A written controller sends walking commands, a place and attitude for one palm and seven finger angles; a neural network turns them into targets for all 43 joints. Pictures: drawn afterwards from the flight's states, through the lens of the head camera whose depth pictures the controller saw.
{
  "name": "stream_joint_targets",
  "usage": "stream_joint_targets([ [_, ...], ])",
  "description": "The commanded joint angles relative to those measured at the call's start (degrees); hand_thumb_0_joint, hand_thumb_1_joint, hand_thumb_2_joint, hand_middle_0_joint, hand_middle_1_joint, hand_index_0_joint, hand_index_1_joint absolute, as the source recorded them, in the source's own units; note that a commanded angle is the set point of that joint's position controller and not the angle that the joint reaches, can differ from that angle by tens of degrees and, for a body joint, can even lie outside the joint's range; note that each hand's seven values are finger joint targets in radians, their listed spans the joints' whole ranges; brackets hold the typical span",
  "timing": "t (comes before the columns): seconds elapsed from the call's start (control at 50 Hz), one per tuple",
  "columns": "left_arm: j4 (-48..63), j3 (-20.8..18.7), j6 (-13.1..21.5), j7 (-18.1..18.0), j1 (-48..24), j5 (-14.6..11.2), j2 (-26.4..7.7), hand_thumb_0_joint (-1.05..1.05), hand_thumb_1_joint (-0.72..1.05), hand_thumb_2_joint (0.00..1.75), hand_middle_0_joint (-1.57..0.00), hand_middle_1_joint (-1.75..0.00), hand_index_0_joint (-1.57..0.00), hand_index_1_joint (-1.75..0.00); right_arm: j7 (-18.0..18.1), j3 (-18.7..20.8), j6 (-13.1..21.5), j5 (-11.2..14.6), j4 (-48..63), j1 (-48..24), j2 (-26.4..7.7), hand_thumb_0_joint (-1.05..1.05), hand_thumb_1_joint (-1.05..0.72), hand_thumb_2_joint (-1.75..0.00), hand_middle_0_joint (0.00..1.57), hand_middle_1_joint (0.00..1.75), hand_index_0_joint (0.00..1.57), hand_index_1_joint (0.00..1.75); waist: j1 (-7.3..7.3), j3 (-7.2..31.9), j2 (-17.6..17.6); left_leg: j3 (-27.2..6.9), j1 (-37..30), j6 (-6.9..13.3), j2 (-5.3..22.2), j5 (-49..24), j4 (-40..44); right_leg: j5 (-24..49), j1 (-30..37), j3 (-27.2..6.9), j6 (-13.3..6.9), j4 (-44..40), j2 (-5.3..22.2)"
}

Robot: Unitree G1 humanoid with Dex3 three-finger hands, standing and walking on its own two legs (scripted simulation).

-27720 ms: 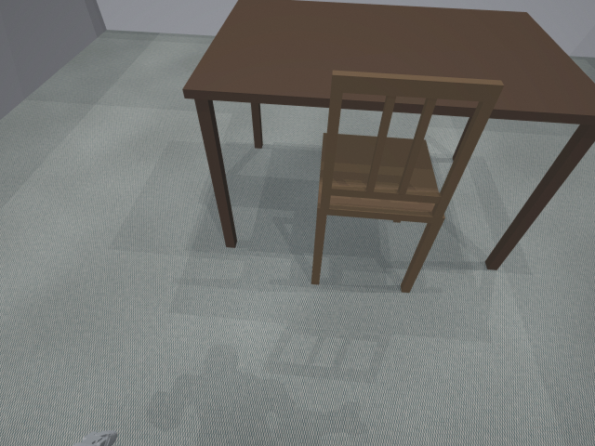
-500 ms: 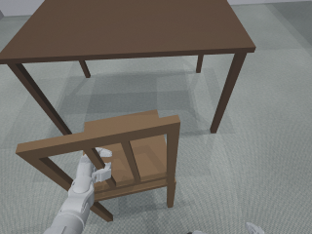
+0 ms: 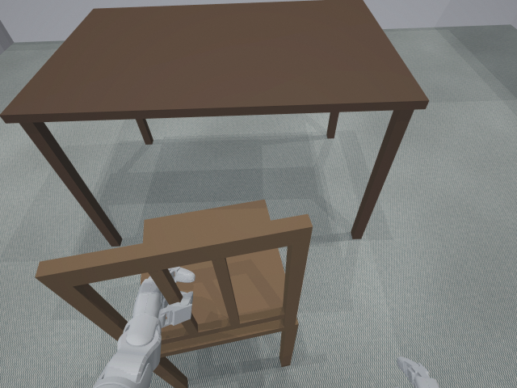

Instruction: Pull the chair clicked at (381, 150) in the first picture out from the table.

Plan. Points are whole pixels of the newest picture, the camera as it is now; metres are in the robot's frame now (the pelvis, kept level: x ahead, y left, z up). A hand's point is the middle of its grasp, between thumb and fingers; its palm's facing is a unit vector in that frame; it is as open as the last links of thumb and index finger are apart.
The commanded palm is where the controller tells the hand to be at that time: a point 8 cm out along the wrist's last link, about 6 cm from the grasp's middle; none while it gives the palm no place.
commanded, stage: open the thumb and straighten the fingers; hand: left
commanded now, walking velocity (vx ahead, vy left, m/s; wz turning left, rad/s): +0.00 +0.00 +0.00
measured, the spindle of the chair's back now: (177, 303) +0.28 +0.17 -0.09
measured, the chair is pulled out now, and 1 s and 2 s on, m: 0.40 0.40 0.40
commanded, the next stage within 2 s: draw the fingers out of the gap in 0.82 s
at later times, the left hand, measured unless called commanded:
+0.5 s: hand (181, 300) +0.27 +0.16 -0.07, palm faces +0.11 -0.97 -0.23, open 12.7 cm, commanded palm +0.24 +0.21 -0.04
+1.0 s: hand (176, 314) +0.25 +0.16 -0.07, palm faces +0.12 -0.97 -0.22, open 17.4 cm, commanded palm +0.21 +0.21 -0.05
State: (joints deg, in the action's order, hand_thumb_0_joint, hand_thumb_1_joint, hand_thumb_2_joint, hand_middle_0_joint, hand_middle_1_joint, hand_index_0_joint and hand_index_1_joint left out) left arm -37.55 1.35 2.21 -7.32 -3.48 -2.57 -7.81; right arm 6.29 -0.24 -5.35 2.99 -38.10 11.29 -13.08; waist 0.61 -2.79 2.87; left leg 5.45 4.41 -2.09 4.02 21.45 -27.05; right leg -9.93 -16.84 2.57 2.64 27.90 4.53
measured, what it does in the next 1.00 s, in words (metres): stands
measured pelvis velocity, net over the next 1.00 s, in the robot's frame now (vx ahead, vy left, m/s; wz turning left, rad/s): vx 0.00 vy -0.01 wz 0.07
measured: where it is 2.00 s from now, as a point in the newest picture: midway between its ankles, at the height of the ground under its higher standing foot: outside the picture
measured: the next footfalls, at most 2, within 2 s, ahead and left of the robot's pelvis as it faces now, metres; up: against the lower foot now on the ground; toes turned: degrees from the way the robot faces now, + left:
none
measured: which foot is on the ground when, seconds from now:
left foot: down 0.00-1.00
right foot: down 0.00-1.00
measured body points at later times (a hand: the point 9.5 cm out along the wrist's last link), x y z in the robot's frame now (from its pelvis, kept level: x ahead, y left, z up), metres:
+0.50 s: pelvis -0.01 -0.01 -0.02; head +0.05 -0.02 +0.42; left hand +0.26 +0.21 -0.05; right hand +0.14 -0.27 -0.13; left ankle -0.08 +0.13 -0.73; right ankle +0.05 -0.15 -0.73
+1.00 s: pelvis +0.00 -0.01 -0.03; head +0.05 -0.03 +0.41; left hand +0.24 +0.21 -0.05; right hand +0.17 -0.26 -0.13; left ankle -0.08 +0.13 -0.73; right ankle +0.05 -0.15 -0.73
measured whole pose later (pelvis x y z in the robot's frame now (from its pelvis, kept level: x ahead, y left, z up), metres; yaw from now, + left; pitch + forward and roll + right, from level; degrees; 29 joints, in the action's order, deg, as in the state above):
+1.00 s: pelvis +0.00 -0.01 -0.03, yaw +4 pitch +10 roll +0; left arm -12.0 -1.4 -11.9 -4.2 5.9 -3.3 -10.7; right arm 3.6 0.2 4.3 2.0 -33.5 12.2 -16.2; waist 2.2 4.2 2.8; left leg 0.7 26.9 -2.9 3.9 28.9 -46.2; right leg -17.8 -37.2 5.3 1.7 45.8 6.7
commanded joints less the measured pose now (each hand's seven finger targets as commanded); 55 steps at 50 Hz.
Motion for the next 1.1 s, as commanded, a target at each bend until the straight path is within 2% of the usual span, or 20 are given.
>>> stream_joint_targets([
  [0.0,11.26,-3.04,2.94,-0.45,-12.53,0.37,-8.65,0.0,0.9,0.9,-0.5,-1.45,-0.5,-1.45,0.54,2.33,1.93,-0.4,7.01,-2.41,-6.77,0.0,-0.9,-0.9,0.2,0.3,0.2,0.3,0.08,12.35,-2.0,-3.15,2.69,1.81,4.29,-18.31,4.63,17.21,10.42,-3.36,-4.56,-0.72,3.33],
  [0.06,11.82,-3.0,2.98,-0.45,-9.59,0.21,-8.83,0.0,0.9,0.9,-0.5,-1.45,-0.5,-1.45,0.64,2.48,1.92,-0.3,7.07,-2.33,-6.91,0.0,-0.9,-0.9,0.2,0.3,0.2,0.3,0.14,11.14,-1.33,-3.62,3.4,1.89,4.11,-17.17,5.18,15.59,10.03,-3.24,-4.42,-1.36,3.14],
  [0.08,9.89,-0.47,0.61,-0.91,-7.35,-0.91,-4.1,0.0,0.78,0.84,-0.5,-1.45,-0.5,-1.45,-1.78,2.98,3.95,1.06,6.79,-2.3,-9.5,0.0,-0.9,-0.9,0.2,0.3,0.2,0.3,2.68,6.93,-11.39,-3.56,13.48,2.27,0.68,-15.47,3.7,10.87,5.92,1.83,-3.91,1.93,-0.45],
  [0.1,14.99,-3.78,0.65,-0.96,-8.52,-0.9,-7.32,0.0,0.66,0.78,-0.5,-1.45,-0.5,-1.45,-2.87,3.87,5.01,0.85,6.8,-2.6,-10.36,0.0,-0.9,-0.9,0.2,0.3,0.2,0.3,1.36,10.8,-12.51,-3.68,15.17,2.36,0.61,-16.73,2.05,11.94,6.0,1.26,-4.26,3.13,-0.47],
  [0.14,21.55,-4.54,-0.34,-0.73,-6.23,0.21,-8.53,0.0,0.42,0.67,-0.5,-1.45,-0.5,-1.45,-4.43,4.34,7.09,0.17,7.18,-1.77,-9.58,0.0,-0.9,-0.9,0.2,0.3,0.2,0.3,0.69,15.73,-1.36,-2.54,14.63,1.7,-0.84,-18.82,-0.74,13.2,6.02,0.65,-4.33,4.52,-0.22],
  [0.16,23.13,-3.97,-1.12,-0.81,-6.12,0.71,-8.97,0.0,0.3,0.61,-0.5,-1.45,-0.5,-1.45,-4.77,4.31,7.66,0.03,7.19,-1.41,-9.57,0.0,-0.9,-0.9,0.2,0.3,0.2,0.3,1.19,15.7,-0.26,-2.85,14.93,1.39,-0.95,-18.61,-1.5,12.58,5.62,0.86,-4.51,4.98,-0.34],
  [0.2,23.69,-3.32,-2.94,-0.54,-6.09,0.73,-7.78,0.0,0.05,0.49,-0.5,-1.45,-0.5,-1.45,-5.13,4.31,8.56,-0.21,7.01,-1.32,-10.0,0.0,-0.9,-0.9,0.2,0.3,0.2,0.3,1.93,15.81,-3.41,-3.01,17.51,1.66,-1.11,-16.93,-3.13,10.91,2.63,1.53,-4.15,6.15,-0.75],
  [0.26,25.5,-2.72,-5.53,-0.31,-6.84,0.49,-7.07,0.0,-0.31,0.32,-0.5,-1.45,-0.5,-1.45,-5.01,4.3,9.38,-0.47,7.74,-1.41,-10.28,0.0,-0.9,-0.9,0.2,0.3,0.2,0.3,2.12,17.11,-1.21,-3.01,19.62,1.51,-1.78,-14.51,-5.21,8.39,0.61,1.82,-4.03,7.9,-0.84],
  [0.28,27.43,-2.91,-5.97,-0.49,-8.28,0.53,-7.39,0.0,-0.43,0.26,-0.47,-1.38,-0.47,-1.38,-4.95,4.29,9.64,-0.56,7.85,-1.25,-10.4,0.0,-0.9,-0.9,0.2,0.3,0.2,0.3,2.17,18.42,-0.76,-3.18,19.82,1.51,-2.01,-14.27,-5.66,7.64,-0.12,1.92,-3.91,8.47,-0.85],
  [0.3,26.25,-6.55,-6.71,-0.57,-5.52,0.56,-10.9,0.0,-0.55,0.2,-0.45,-1.3,-0.45,-1.3,-4.73,4.45,9.53,-0.67,8.05,-1.11,-10.75,0.0,-0.9,-0.9,0.2,0.3,0.2,0.3,1.08,19.35,-1.74,-3.23,20.36,1.55,-1.95,-14.17,-6.07,7.25,0.25,1.99,-3.87,9.28,-0.89],
  [0.38,28.74,-3.86,-8.35,0.07,-8.5,-0.28,-7.68,0.0,-0.55,0.2,-0.35,-1.01,-0.35,-1.01,-3.93,4.15,9.96,-0.87,8.96,-1.26,-10.64,0.0,-0.9,-0.9,0.2,0.3,0.2,0.3,2.16,19.88,-2.88,-3.34,21.5,1.55,-2.3,-13.33,-7.78,6.85,-1.21,2.28,-3.43,10.19,-0.84],
  [0.54,30.08,-6.27,-9.99,1.3,-7.57,-0.45,-10.24,0.0,-0.55,0.2,-0.15,-0.43,-0.15,-0.43,-2.74,4.06,10.65,-1.07,10.09,-0.77,-11.12,0.0,-0.9,-0.9,0.2,0.3,0.2,0.3,2.12,21.18,-5.26,-3.33,23.32,1.62,-2.67,-13.16,-10.29,7.85,-1.4,2.17,-2.89,11.79,-0.65],
  [0.66,33.52,-6.62,-10.35,2.32,-2.81,-0.4,-10.69,0.0,-0.55,0.2,0.0,0.0,0.0,0.0,-2.46,3.88,11.28,-1.23,11.54,-0.74,-10.69,0.0,-0.9,-0.9,0.2,0.3,0.2,0.3,1.68,22.68,-2.8,-3.29,23.24,1.48,-2.79,-15.56,-11.84,10.84,-0.55,2.13,-3.17,12.91,-0.53],
  [0.72,34.19,-5.06,-10.57,2.61,-2.41,-0.67,-9.07,0.0,-0.55,0.2,0.0,0.0,0.0,0.0,-2.36,3.68,11.68,-1.13,11.57,-0.78,-10.62,0.0,-0.9,-0.9,0.2,0.3,0.2,0.3,2.45,21.29,-4.94,-3.53,23.76,1.56,-2.84,-14.03,-12.18,9.43,-2.08,2.48,-2.74,12.99,-0.55],
  [0.86,36.28,-5.96,-11.11,2.42,-1.55,-0.21,-10.84,0.0,-0.55,0.2,0.0,0.0,0.0,0.0,-1.86,3.53,12.34,-1.27,11.86,-0.77,-10.7,0.0,-0.9,-0.9,0.2,0.3,0.2,0.3,2.1,21.54,-3.16,-3.82,23.8,1.57,-3.08,-14.34,-12.79,9.14,-2.38,2.49,-2.96,13.44,-0.53],
  [0.88,36.69,-4.56,-11.2,2.43,-2.48,-0.4,-9.29,0.0,-0.55,0.2,0.0,0.0,0.0,0.0,-1.84,3.25,12.46,-1.31,11.91,-0.82,-10.45,0.0,-0.9,-0.9,0.2,0.3,0.2,0.3,2.57,21.01,-3.24,-3.9,23.96,1.62,-3.19,-13.7,-12.84,8.63,-2.88,2.54,-2.77,13.44,-0.44],
  [0.9,32.57,-7.76,-11.63,2.43,3.93,-0.31,-11.34,0.0,-0.55,0.2,0.0,0.0,0.0,0.0,-1.9,3.53,12.38,-1.33,11.91,-0.58,-10.72,0.0,-0.9,-0.9,0.2,0.3,0.2,0.3,1.38,20.22,-5.02,-4.06,25.33,1.4,-3.04,-13.52,-12.88,8.27,-2.73,2.87,-2.9,14.08,-0.52],
  [0.92,34.38,-5.82,-11.57,2.73,5.72,-0.47,-9.24,0.0,-0.55,0.2,0.0,0.0,0.0,0.0,-2.16,3.37,12.45,-1.25,12.58,-0.95,-10.54,0.0,-0.9,-0.9,0.2,0.3,0.2,0.3,1.2,20.62,-4.61,-3.89,25.51,1.38,-3.19,-13.54,-12.9,8.59,-2.58,2.78,-2.89,14.0,-0.4],
  [0.96,37.5,-6.45,-11.38,2.74,9.72,-0.36,-10.28,0.0,-0.55,0.2,0.0,0.0,0.0,0.0,-2.3,3.65,12.69,-1.18,13.72,-1.28,-10.52,0.0,-0.9,-0.9,0.2,0.3,0.2,0.3,0.53,21.98,-3.65,-3.88,25.18,1.29,-2.99,-14.57,-12.96,9.36,-1.47,2.81,-3.21,14.37,-0.37],
  [1.08,46.13,-4.9,-10.62,1.5,16.95,-0.57,-9.7,0.0,-0.55,0.2,0.0,0.0,0.0,0.0,-2.08,3.48,14.05,-1.1,15.07,-1.85,-9.79,0.0,-0.9,-0.9,0.2,0.3,0.2,0.3,1.45,18.75,-3.81,-4.26,26.62,1.35,-3.01,-11.89,-13.86,5.97,-4.17,2.75,-3.0,14.31,-0.45],
])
